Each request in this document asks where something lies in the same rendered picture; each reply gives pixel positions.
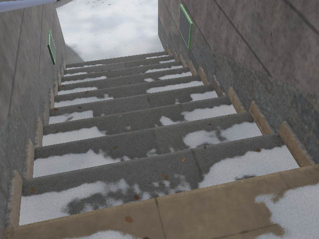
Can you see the stairs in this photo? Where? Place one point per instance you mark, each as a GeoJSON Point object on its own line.
{"type": "Point", "coordinates": [137, 127]}

